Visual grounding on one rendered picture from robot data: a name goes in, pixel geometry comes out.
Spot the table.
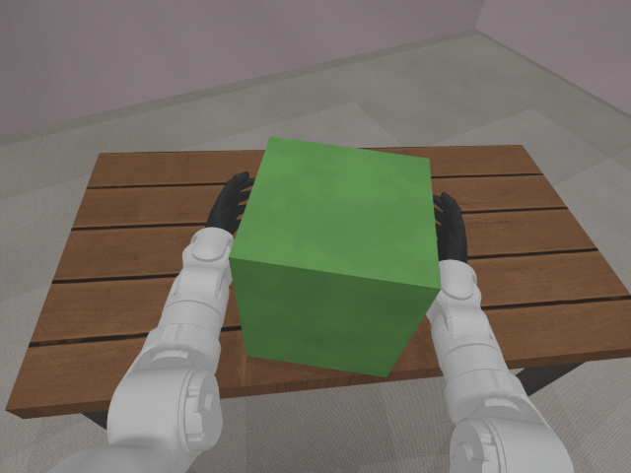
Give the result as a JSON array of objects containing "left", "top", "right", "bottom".
[{"left": 5, "top": 145, "right": 631, "bottom": 430}]

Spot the carton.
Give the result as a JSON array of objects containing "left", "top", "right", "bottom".
[{"left": 229, "top": 136, "right": 441, "bottom": 377}]

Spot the right robot forearm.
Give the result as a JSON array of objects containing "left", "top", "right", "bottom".
[{"left": 426, "top": 260, "right": 575, "bottom": 473}]

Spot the right robot upper arm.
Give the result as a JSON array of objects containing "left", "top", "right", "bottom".
[{"left": 450, "top": 414, "right": 574, "bottom": 473}]

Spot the left robot forearm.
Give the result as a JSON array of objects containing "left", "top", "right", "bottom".
[{"left": 107, "top": 228, "right": 234, "bottom": 443}]

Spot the left robot hand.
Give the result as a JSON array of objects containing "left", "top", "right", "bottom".
[{"left": 205, "top": 171, "right": 255, "bottom": 235}]

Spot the left robot upper arm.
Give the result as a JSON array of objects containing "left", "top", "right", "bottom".
[{"left": 46, "top": 365, "right": 223, "bottom": 473}]

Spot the right robot hand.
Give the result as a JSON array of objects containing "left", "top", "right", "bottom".
[{"left": 433, "top": 192, "right": 467, "bottom": 264}]

